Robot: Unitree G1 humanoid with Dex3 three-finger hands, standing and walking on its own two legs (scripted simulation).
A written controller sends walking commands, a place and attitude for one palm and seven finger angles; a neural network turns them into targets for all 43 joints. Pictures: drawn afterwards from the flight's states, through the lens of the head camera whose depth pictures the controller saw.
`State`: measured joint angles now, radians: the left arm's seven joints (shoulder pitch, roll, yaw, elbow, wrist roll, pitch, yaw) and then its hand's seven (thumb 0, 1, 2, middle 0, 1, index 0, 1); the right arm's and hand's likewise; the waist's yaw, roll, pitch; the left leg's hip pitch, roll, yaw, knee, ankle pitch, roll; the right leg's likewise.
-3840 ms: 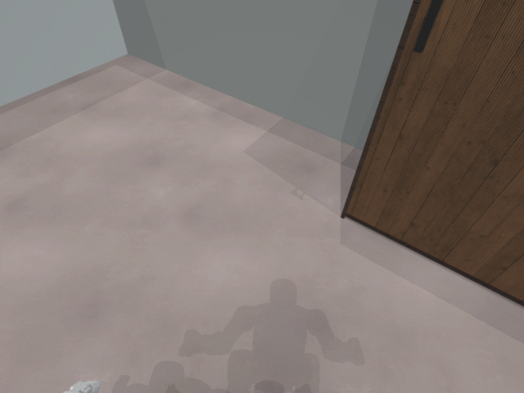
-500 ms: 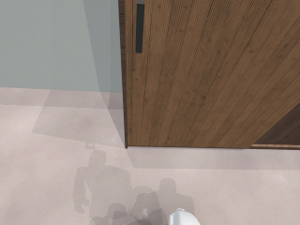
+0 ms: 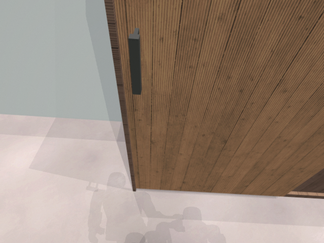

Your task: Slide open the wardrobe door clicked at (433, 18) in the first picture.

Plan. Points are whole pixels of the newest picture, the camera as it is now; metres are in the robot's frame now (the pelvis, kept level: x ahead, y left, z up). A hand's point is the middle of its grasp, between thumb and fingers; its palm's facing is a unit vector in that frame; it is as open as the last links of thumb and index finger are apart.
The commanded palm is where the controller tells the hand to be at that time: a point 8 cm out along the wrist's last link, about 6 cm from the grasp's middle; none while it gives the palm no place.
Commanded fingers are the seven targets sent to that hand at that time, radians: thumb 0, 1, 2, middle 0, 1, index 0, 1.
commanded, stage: come to a stop and stand still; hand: left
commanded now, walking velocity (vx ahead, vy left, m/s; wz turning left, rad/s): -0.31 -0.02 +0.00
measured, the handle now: (136, 62) +0.50 +0.11 +0.19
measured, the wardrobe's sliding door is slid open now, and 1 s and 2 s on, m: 0.00 0.00 0.00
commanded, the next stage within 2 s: none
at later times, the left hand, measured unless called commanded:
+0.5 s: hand out of the picture +0.01 +0.13 -0.15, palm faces +0.05 -0.96 -0.27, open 7.4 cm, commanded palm none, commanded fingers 0.00 0.90 0.90 -0.20 -0.30 -0.20 -0.30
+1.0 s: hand out of the picture -0.03 +0.17 -0.17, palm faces +0.05 -0.98 -0.20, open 7.4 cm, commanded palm none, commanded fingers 0.00 0.90 0.90 -0.20 -0.30 -0.20 -0.30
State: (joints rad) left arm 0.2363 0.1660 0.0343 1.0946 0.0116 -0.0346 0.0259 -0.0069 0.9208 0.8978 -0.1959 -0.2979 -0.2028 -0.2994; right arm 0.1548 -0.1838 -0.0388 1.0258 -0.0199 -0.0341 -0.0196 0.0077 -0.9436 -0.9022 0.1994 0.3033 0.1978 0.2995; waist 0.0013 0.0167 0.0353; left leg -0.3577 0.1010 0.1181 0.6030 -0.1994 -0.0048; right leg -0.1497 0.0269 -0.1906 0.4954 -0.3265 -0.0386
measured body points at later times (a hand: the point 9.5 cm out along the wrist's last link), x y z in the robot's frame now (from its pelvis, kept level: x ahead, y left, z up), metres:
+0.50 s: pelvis -0.02 -0.06 +0.01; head -0.01 -0.09 +0.45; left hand +0.01 +0.18 -0.13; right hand +0.04 -0.30 -0.16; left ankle +0.00 +0.08 -0.69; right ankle +0.00 -0.16 -0.73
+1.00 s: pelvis -0.03 -0.01 +0.01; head -0.03 -0.01 +0.46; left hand -0.04 +0.22 -0.15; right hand -0.02 -0.24 -0.15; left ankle -0.07 +0.09 -0.73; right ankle +0.00 -0.16 -0.73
